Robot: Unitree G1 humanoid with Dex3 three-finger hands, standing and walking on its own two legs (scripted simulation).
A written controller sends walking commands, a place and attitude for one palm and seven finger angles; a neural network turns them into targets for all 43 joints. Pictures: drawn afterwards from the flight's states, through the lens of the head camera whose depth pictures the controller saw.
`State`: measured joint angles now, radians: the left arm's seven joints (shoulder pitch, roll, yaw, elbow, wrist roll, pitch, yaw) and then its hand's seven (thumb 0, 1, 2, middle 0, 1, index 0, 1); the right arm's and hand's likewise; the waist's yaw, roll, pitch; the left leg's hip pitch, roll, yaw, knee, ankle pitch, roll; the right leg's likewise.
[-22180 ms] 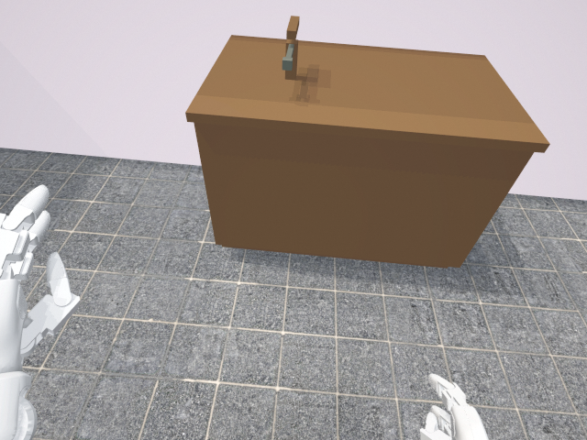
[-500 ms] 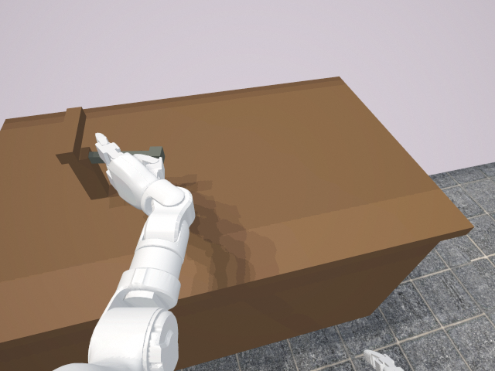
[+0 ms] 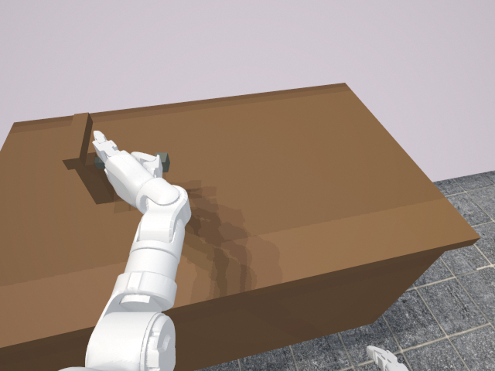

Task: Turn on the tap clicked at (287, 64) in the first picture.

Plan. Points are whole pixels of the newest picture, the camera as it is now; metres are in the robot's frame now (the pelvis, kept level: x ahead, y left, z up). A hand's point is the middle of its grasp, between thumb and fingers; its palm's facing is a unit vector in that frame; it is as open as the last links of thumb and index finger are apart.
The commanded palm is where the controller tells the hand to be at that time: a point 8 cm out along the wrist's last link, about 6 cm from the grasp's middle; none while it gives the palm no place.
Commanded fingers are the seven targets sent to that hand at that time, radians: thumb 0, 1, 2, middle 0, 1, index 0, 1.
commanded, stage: lift the hand up off the lever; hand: left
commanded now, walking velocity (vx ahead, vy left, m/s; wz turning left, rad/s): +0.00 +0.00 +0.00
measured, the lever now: (161, 162) +0.48 +0.21 +0.06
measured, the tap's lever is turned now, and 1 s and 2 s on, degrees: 78 78 78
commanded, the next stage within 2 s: draw the hand back beside the body in 0.40 s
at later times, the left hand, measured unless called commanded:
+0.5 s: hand (158, 164) +0.40 +0.18 +0.13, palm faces +0.78 -0.62 -0.09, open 7.8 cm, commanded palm +0.34 +0.19 +0.13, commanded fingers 0.00 0.90 0.90 -0.15 -0.15 -0.15 -0.15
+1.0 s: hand (122, 211) +0.29 +0.19 +0.15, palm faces +0.26 -0.94 -0.23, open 7.7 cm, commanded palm +0.26 +0.23 +0.15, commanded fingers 0.00 0.90 0.90 -0.18 -0.23 -0.18 -0.23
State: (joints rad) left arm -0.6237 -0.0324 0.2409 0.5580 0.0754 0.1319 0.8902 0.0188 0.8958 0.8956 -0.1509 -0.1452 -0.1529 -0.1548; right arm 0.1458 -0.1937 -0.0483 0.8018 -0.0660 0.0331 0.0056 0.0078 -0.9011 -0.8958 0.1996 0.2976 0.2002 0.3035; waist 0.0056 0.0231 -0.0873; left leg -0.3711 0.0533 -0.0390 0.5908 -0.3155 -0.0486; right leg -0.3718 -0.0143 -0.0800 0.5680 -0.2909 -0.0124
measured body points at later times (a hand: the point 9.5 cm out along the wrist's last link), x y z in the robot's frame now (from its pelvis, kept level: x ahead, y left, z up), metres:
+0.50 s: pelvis +0.00 +0.00 +0.00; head +0.00 +0.00 +0.45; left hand +0.35 +0.21 +0.14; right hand +0.19 -0.21 -0.10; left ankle -0.01 +0.15 -0.73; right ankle +0.00 -0.11 -0.73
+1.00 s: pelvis -0.02 +0.00 +0.01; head -0.03 -0.01 +0.46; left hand +0.27 +0.24 +0.17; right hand +0.14 -0.24 -0.09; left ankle -0.01 +0.15 -0.73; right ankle +0.00 -0.11 -0.73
